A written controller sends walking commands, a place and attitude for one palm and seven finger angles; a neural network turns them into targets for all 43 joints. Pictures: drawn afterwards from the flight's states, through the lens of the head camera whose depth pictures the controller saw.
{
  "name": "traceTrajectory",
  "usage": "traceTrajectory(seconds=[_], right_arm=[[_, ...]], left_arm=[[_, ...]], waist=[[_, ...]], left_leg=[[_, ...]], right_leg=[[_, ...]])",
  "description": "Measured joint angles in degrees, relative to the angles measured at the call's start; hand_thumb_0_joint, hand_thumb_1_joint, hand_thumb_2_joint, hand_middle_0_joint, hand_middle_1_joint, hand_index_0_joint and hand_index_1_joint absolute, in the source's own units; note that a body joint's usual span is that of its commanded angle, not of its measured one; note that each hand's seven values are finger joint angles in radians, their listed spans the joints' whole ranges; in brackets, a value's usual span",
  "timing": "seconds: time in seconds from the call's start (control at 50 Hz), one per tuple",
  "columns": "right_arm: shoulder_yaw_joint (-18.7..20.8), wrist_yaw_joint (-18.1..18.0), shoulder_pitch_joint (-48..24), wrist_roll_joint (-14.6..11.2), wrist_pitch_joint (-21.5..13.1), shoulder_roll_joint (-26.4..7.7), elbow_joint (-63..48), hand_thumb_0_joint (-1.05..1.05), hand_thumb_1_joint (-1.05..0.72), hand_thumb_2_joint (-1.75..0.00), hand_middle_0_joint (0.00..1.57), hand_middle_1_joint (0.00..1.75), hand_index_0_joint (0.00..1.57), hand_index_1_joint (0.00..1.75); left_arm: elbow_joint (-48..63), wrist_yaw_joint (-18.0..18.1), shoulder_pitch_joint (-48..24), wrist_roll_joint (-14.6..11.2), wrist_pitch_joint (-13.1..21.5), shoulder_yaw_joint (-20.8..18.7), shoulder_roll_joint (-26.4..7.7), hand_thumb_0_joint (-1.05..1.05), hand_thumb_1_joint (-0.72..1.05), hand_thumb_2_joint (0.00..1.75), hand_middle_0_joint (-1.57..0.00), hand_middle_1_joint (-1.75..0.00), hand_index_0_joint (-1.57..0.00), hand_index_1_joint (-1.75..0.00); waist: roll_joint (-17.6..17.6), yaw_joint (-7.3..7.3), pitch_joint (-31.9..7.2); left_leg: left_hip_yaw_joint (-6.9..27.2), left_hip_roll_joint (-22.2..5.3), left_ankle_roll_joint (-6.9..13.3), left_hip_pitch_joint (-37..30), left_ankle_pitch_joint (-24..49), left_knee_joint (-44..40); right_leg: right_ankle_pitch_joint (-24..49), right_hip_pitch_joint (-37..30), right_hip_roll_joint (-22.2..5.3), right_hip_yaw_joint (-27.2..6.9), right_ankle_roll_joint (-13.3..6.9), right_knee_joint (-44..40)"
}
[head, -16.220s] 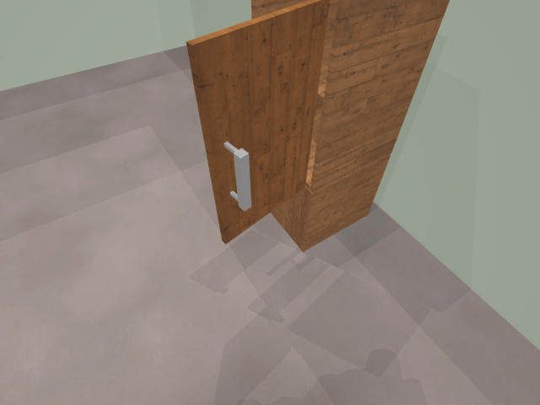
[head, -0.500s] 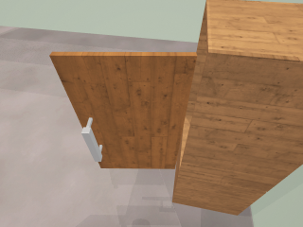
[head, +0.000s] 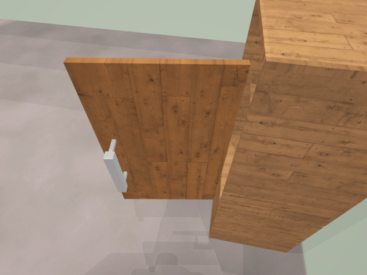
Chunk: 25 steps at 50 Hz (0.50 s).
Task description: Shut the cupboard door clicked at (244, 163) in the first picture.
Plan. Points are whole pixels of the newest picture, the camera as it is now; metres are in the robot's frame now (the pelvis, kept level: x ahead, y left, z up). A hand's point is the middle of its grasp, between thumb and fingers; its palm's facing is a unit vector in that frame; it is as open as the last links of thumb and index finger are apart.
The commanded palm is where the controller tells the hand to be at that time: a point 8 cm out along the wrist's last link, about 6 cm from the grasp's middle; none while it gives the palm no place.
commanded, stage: come to a stop and stand still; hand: left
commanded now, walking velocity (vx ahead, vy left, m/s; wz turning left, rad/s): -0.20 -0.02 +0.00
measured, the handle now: (118, 167) +0.40 +0.22 -0.07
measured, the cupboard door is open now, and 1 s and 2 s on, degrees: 100 100 100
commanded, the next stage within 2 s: look again from close up in 1.04 s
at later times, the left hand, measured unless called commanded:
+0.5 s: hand out of the picture +0.01 +0.18 -0.17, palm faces +0.00 -0.97 -0.23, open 7.4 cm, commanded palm none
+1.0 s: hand out of the picture +0.01 +0.16 -0.18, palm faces +0.01 -0.98 -0.19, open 7.4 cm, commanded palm none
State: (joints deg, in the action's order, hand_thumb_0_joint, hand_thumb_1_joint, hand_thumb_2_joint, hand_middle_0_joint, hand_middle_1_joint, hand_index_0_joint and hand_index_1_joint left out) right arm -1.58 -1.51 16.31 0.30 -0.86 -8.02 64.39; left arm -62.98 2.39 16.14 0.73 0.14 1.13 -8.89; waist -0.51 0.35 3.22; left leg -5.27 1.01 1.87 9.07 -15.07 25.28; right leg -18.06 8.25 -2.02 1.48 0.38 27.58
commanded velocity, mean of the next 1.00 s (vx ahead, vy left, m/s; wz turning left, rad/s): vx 0.02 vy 0.00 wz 0.00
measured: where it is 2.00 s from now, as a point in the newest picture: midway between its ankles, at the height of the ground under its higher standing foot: outside the picture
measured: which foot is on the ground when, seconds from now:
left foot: down 0.00-1.00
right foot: down 0.00-1.00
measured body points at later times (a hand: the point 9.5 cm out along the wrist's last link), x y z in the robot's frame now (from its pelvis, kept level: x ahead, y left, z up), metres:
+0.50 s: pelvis -0.02 +0.00 -0.01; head -0.03 -0.01 +0.44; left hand +0.01 +0.24 -0.16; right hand +0.01 -0.23 -0.16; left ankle -0.01 +0.10 -0.74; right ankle -0.04 -0.12 -0.74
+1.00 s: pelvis +0.01 +0.00 +0.00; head +0.03 +0.00 +0.45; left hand +0.01 +0.22 -0.16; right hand +0.03 -0.23 -0.16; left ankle -0.01 +0.10 -0.74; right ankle -0.04 -0.12 -0.74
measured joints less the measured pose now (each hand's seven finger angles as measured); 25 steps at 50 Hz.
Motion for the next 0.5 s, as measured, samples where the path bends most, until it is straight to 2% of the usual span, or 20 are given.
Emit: traceTrajectory(seconds=[0.12,0.16,0.22,0.3,0.42,0.5], right_arm=[[1.3,-0.5,-1.9,0.0,0.8,-0.5,-1.8,0.01,-0.92,-0.90,0.20,0.30,0.20,0.30],[1.7,-0.4,-2.7,-0.3,1.2,-1.1,-3.0,0.01,-0.92,-0.90,0.20,0.30,0.20,0.30],[2.5,0.2,-2.8,-0.1,1.5,-2.2,-6.1,0.01,-0.92,-0.90,0.20,0.30,0.20,0.30],[2.4,0.7,-2.8,0.4,1.4,-3.0,-7.8,0.00,-0.92,-0.90,0.19,0.30,0.20,0.30],[1.5,1.7,-1.2,1.1,1.6,-2.8,-8.1,0.00,-0.91,-0.90,0.19,0.30,0.20,0.30],[1.2,1.7,0.4,1.2,1.4,-2.4,-7.3,0.00,-0.92,-0.90,0.19,0.30,0.20,0.30]], left_arm=[[1.7,0.2,-0.7,0.0,-1.0,-0.7,0.3,0.01,0.91,0.89,-0.20,-0.30,-0.20,-0.30],[2.4,0.5,-1.1,0.2,-1.1,-0.8,0.2,0.01,0.91,0.89,-0.20,-0.30,-0.20,-0.30],[4.1,1.0,-0.8,0.3,-0.3,-0.8,-0.1,0.01,0.91,0.89,-0.20,-0.30,-0.20,-0.30],[4.6,0.4,-0.7,0.4,0.2,-0.3,-0.8,0.01,0.91,0.89,-0.20,-0.30,-0.20,-0.30],[5.9,-0.6,-0.2,0.8,-0.1,-0.3,-1.6,0.01,0.91,0.89,-0.20,-0.30,-0.20,-0.30],[6.1,-0.8,0.5,0.8,-0.2,-0.5,-1.9,0.01,0.91,0.89,-0.20,-0.30,-0.20,-0.30]], waist=[[-0.6,0.37,1.6],[0.0,0.04,1.9],[1.2,-0.63,1.3],[1.5,-1.15,-0.3],[1.3,-0.82,-2.9],[0.6,-0.63,-3.0]], left_leg=[[-0.9,0.2,0.1,1.5,0.4,0.9],[-0.6,-0.4,-0.1,3.1,0.3,2.6],[0.2,-1.5,-0.4,5.8,-1.1,6.3],[0.4,-1.3,-0.3,5.1,-1.2,6.9],[0.5,-1.1,-0.2,4.9,-1.5,7.2],[0.2,-0.7,0.0,4.7,-1.8,7.0]], right_leg=[[-0.4,2.7,-0.3,-0.9,0.0,2.8],[-0.3,3.6,0.2,-0.6,-0.2,3.4],[-0.1,4.9,1.1,0.2,-0.6,4.5],[-0.6,4.3,0.9,0.5,-0.8,5.5],[-1.5,4.2,0.9,0.3,-1.4,6.0],[-1.8,4.3,0.5,-0.1,-1.0,6.4]])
